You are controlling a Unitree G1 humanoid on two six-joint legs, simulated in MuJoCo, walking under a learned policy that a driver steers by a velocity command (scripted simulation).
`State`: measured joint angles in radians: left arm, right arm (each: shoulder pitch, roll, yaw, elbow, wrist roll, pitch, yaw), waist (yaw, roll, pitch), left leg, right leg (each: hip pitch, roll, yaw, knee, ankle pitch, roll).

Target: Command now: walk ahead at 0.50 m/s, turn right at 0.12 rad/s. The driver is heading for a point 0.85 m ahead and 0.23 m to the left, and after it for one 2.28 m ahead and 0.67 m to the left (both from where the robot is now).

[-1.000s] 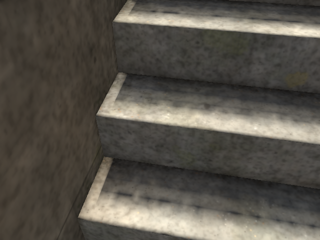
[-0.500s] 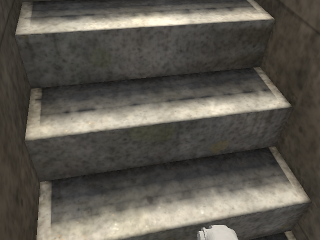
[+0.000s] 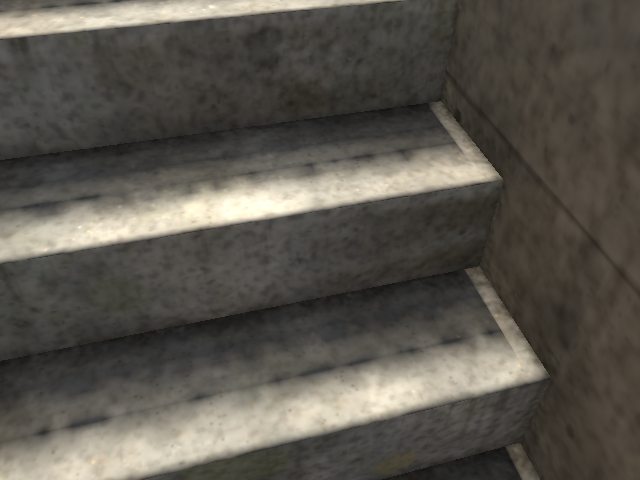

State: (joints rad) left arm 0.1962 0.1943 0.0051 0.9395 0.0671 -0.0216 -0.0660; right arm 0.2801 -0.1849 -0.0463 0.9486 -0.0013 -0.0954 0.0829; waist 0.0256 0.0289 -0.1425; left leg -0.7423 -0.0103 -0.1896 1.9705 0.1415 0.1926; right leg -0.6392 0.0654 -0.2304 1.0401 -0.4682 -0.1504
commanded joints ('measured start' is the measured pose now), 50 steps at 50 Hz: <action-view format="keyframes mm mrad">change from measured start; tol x64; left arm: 1 155 -62 -32 144 49 -35 -53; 50 52 266 72 -24 -168 -118 118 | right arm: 1 2 58 18 -49 18 28 4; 50 -150 -5 83 -290 -58 178 -41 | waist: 1 -80 45 173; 50 -233 -93 -107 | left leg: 1 -634 21 -163 301 56 132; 16 -306 -156 450 -690 -585 -78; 23 417 37 -375 -1387 -659 98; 33 356 -110 -66 -1228 677 0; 36 -393 -211 60 -144 -659 -98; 41 -1185 35 103 680 -770 134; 50 131 -100 315 -514 -762 -1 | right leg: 1 248 -313 635 -638 130 28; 10 258 -236 111 -846 680 74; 15 491 -412 137 -664 2544 -33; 18 785 -399 191 -279 2628 -24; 21 -362 -17 460 951 508 12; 28 -23 -104 248 334 20 92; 36 1123 -517 667 -486 1520 -313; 45 -227 -318 100 -1246 241 -68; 50 521 -360 -49 -583 2084 65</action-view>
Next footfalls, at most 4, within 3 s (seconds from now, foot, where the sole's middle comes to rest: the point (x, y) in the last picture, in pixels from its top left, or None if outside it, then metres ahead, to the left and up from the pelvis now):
0.34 left None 0.26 0.07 -0.50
0.68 right None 0.39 -0.22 -0.50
1.04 left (288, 390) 0.52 0.09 -0.30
1.40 right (328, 156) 0.84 0.04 -0.11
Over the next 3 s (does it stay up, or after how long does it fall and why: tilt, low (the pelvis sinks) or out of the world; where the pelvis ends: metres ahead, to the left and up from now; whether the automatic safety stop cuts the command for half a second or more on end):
stays up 1.18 0.37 1.02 its command is cut before an obstacle after 1.7 s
